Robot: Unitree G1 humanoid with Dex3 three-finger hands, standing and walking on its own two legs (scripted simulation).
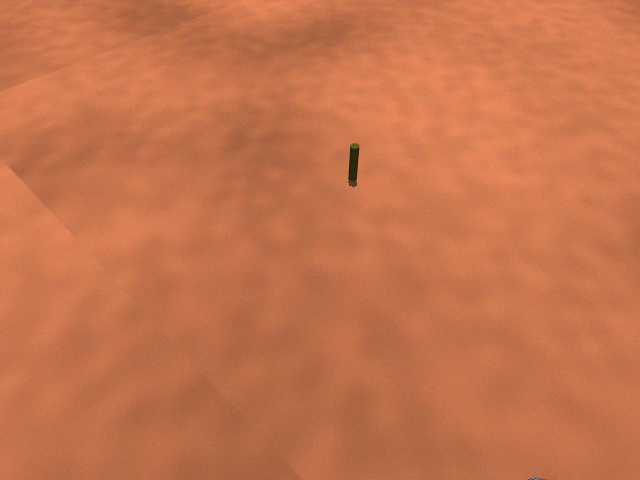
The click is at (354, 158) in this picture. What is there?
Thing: slim round
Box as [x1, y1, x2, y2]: [348, 143, 358, 181]
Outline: 355,143 350,145 348,178 352,181 356,179 358,145
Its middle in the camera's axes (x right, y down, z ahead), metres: +0.16 -0.36 +1.80
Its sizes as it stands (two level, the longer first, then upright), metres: 0.041 0.041 0.194
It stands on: the floor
